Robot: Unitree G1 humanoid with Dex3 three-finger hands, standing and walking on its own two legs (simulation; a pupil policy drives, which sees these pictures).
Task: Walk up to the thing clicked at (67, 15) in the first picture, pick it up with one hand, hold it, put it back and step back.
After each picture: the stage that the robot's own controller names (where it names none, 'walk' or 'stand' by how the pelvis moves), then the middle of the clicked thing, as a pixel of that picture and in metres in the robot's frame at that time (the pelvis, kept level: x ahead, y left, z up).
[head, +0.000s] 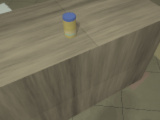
stand; (69, 25) +0.72 +0.07 -0.01
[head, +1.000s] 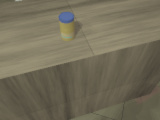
rise first; (67, 27) +0.63 +0.09 +0.02
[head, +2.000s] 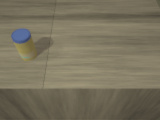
rise first; (25, 45) +0.49 +0.26 +0.02
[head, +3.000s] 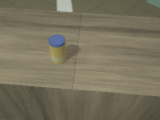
stand; (57, 50) +0.53 +0.13 +0.00
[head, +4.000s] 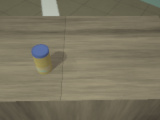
stand; (42, 59) +0.48 +0.17 -0.01
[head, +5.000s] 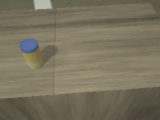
stand; (32, 54) +0.49 +0.21 -0.01
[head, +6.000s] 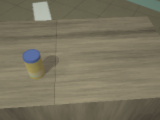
stand; (34, 64) +0.47 +0.20 -0.01
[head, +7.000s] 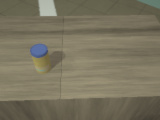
stand; (41, 59) +0.49 +0.18 -0.01
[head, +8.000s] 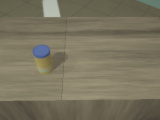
stand; (43, 60) +0.49 +0.17 -0.01
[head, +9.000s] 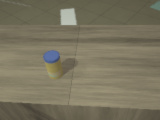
rise first; (53, 65) +0.48 +0.16 -0.01
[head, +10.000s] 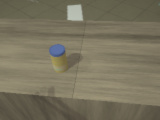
go down; (59, 59) +0.50 +0.15 -0.01
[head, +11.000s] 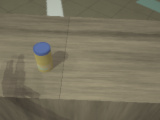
go down; (43, 57) +0.50 +0.15 +0.00
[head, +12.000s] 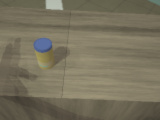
go down; (44, 54) +0.49 +0.14 +0.01
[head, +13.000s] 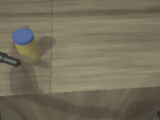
close in; (27, 46) +0.49 +0.16 +0.04
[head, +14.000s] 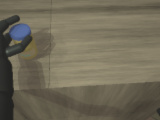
close; (24, 42) +0.50 +0.17 +0.05
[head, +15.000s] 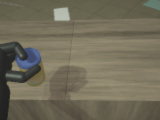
lift; (32, 68) +0.35 +0.16 +0.14
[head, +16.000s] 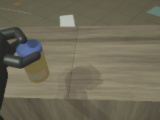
lift; (34, 62) +0.34 +0.16 +0.18
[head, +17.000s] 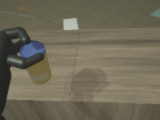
hold; (37, 63) +0.33 +0.15 +0.18
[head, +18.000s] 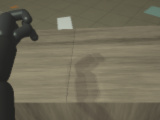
crouch; out of the picture -0.54 +0.49 -0.66
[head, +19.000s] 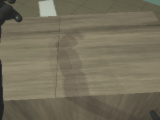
lower; out of the picture -0.86 +0.71 -0.73
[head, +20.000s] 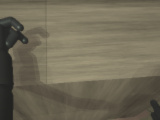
lower; out of the picture -0.83 +0.72 -0.68
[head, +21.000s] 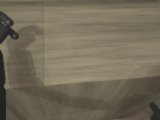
lower; out of the picture -0.80 +0.75 -0.68
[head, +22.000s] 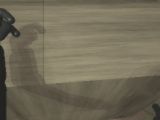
lower; out of the picture -0.77 +0.77 -0.68
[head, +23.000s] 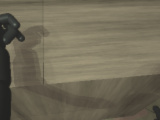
loosen; out of the picture -0.76 +0.78 -0.68
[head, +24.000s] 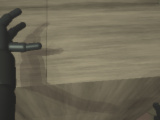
withdraw; out of the picture -0.74 +0.80 -0.69
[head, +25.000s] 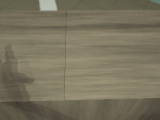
sink last; out of the picture -0.78 +0.77 -0.71
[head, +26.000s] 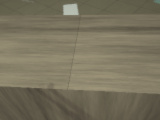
stand; out of the picture -0.70 +0.84 -0.71
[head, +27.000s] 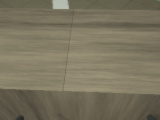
stand; out of the picture -0.72 +0.83 -0.71
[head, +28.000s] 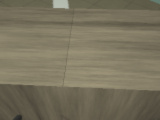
stand; out of the picture -0.71 +0.83 -0.70
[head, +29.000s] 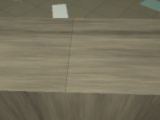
stand; out of the picture -0.72 +0.80 -0.74
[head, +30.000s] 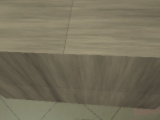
walk; out of the picture -0.60 +0.86 -0.73
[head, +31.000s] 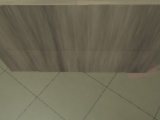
walk; out of the picture -0.35 +0.72 -0.72
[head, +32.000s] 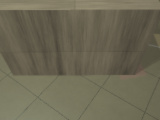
stand; out of the picture -0.24 +0.66 -0.73
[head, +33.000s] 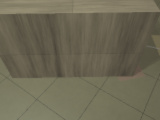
stand; out of the picture -0.26 +0.65 -0.75
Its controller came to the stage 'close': yes
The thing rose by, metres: 0.20
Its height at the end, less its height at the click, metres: -0.73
